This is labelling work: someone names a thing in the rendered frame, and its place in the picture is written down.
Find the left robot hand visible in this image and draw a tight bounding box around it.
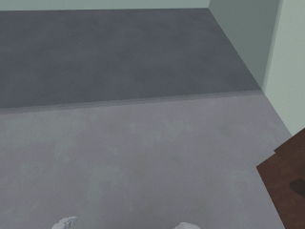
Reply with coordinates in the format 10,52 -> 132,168
51,217 -> 78,229

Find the cupboard door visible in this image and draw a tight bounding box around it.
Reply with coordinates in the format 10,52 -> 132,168
274,128 -> 305,181

